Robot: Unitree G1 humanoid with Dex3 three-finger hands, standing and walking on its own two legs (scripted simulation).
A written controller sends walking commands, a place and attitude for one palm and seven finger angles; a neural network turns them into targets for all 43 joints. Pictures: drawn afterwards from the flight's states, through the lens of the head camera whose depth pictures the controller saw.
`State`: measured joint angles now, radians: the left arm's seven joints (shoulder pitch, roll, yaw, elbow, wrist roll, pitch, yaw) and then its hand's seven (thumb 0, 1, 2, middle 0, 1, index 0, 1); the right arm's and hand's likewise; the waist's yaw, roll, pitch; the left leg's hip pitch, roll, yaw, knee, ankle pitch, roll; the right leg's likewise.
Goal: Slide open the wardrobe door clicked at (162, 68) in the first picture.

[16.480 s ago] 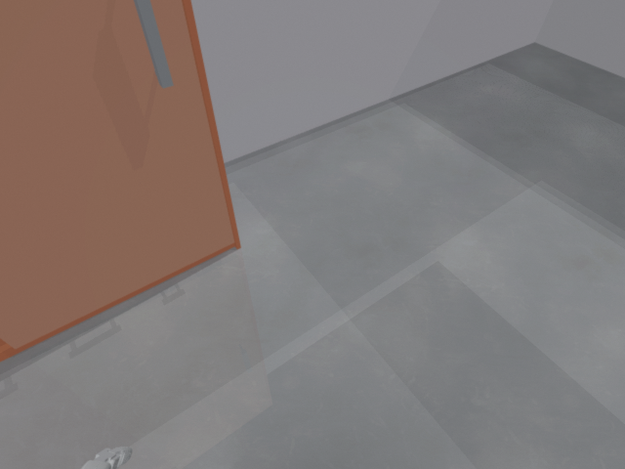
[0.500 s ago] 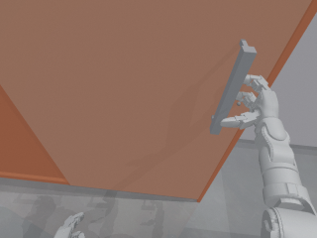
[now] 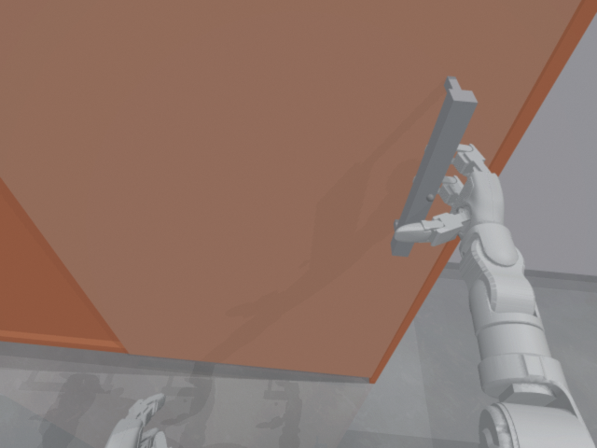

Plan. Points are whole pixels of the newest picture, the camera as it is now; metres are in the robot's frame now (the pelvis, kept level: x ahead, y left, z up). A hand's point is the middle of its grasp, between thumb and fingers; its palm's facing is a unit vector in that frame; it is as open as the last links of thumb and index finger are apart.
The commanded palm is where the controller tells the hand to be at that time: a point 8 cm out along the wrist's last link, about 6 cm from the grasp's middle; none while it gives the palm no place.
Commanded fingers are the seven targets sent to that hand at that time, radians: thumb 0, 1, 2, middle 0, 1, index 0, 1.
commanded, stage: slide the fingers in behind the handle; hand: right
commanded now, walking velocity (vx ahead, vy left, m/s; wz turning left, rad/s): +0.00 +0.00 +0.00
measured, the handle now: (422, 177) +0.46 -0.13 +0.15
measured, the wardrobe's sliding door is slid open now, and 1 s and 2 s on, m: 0.00 0.00 0.00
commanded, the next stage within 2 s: grip the handle and tug to test in 0.92 s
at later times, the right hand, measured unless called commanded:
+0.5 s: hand (418, 195) +0.41 -0.12 +0.16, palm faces +0.03 +1.00 +0.01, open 14.0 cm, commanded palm +0.38 -0.17 +0.16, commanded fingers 0.00 0.50 -0.30 0.30 1.20 0.30 1.20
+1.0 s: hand (415, 193) +0.42 -0.11 +0.16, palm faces +0.03 +1.00 +0.01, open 14.0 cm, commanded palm +0.38 -0.17 +0.16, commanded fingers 0.00 0.50 -0.30 0.30 1.20 0.30 1.20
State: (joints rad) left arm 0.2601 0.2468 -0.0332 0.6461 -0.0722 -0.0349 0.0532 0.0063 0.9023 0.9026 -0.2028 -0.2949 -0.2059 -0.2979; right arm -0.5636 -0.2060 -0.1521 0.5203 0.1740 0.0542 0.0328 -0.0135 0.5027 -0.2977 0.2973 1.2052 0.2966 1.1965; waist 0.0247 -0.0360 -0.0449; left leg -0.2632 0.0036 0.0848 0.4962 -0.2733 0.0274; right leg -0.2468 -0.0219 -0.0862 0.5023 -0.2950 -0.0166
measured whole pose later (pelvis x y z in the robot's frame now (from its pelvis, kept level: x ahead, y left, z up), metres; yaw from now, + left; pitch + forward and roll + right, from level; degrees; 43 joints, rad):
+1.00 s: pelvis +0.00 +0.01 +0.00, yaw +0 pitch +2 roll +0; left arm 0.25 0.24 -0.04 0.64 -0.07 -0.02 0.05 0.01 0.90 0.90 -0.20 -0.29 -0.21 -0.30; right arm -0.61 -0.19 -0.14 0.57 0.16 0.05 -0.01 -0.01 0.50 -0.30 0.30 1.21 0.30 1.20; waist 0.04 -0.03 -0.04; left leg -0.26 -0.01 0.08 0.49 -0.26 0.04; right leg -0.24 -0.03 -0.09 0.49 -0.28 -0.01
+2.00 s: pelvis -0.01 +0.00 +0.00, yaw +0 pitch +2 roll +0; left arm 0.25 0.24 -0.04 0.64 -0.07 -0.01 0.05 0.01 0.90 0.90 -0.20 -0.29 -0.21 -0.30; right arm -0.60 -0.18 -0.12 0.55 0.17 0.06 0.00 0.00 -0.57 -0.81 0.38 1.38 0.39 1.38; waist 0.03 -0.03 -0.04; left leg -0.26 0.00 0.08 0.48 -0.25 0.03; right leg -0.25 -0.03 -0.08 0.49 -0.28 -0.02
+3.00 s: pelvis +0.02 +0.00 +0.00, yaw -3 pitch +3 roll +0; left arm 0.21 0.22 -0.03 0.63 -0.05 0.00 0.02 0.01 0.90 0.90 -0.20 -0.29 -0.21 -0.30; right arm -0.51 -0.08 0.00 0.32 0.13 0.16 -0.14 -0.02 -0.69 -0.83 0.32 1.40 0.30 1.40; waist -0.02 -0.04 -0.04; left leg -0.25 0.02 0.12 0.51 -0.31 0.02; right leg -0.25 -0.01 -0.04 0.53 -0.32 -0.01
